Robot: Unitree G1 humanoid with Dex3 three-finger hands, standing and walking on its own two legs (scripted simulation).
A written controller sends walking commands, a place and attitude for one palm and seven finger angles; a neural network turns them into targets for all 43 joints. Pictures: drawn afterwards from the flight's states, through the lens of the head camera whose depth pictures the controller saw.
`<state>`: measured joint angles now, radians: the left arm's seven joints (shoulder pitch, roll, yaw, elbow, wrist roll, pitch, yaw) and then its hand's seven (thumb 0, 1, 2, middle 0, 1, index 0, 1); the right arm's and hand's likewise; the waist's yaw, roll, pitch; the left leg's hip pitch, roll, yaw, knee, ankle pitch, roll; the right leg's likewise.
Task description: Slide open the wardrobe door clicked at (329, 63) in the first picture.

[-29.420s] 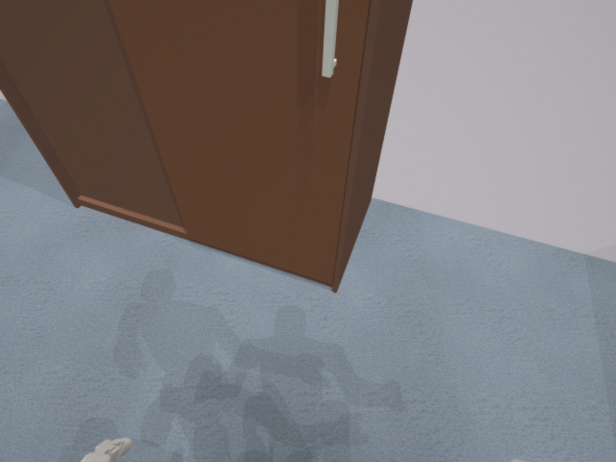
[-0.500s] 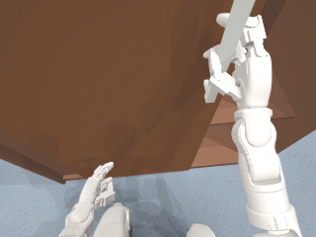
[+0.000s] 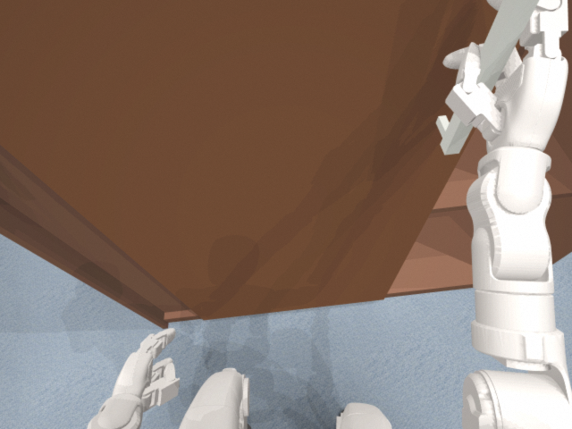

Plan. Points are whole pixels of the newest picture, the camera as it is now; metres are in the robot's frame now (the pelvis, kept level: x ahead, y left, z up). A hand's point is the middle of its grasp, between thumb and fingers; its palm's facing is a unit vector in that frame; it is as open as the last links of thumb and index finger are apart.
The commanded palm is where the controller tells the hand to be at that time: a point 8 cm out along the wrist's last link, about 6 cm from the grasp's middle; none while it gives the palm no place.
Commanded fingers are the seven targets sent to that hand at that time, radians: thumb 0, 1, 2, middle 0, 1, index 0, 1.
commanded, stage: stop walking and hold the door there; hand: right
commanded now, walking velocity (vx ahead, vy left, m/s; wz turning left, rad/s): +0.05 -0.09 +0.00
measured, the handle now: (490, 36) +0.44 -0.24 +0.24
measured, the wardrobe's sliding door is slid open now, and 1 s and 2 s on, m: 0.46 0.45 0.45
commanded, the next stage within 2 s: none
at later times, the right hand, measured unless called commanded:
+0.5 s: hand (466, 85) +0.41 -0.21 +0.22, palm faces +0.47 +0.86 -0.21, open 6.9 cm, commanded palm +0.36 -0.25 +0.18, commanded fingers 0.00 -0.90 -0.90 0.45 1.40 0.45 1.40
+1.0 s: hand (469, 85) +0.40 -0.22 +0.22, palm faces +0.44 +0.87 -0.23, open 6.6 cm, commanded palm +0.36 -0.25 +0.18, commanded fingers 0.00 -0.90 -0.90 0.45 1.40 0.45 1.40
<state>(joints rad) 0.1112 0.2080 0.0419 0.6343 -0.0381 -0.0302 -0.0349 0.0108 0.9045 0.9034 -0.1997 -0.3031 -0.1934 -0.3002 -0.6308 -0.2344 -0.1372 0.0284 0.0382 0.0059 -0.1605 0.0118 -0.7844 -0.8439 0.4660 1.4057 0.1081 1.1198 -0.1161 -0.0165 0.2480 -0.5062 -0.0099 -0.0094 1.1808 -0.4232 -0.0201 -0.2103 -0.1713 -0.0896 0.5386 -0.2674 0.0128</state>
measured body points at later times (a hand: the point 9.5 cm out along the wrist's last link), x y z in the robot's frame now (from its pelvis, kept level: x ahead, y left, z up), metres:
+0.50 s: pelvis -0.01 +0.06 -0.02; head +0.01 +0.07 +0.43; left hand +0.10 +0.38 -0.10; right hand +0.37 -0.26 +0.23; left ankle +0.01 +0.22 -0.74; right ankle +0.03 -0.03 -0.75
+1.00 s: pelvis -0.03 +0.05 -0.01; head -0.04 +0.06 +0.44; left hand +0.02 +0.34 -0.12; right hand +0.37 -0.26 +0.23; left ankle -0.04 +0.17 -0.74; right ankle +0.03 -0.03 -0.74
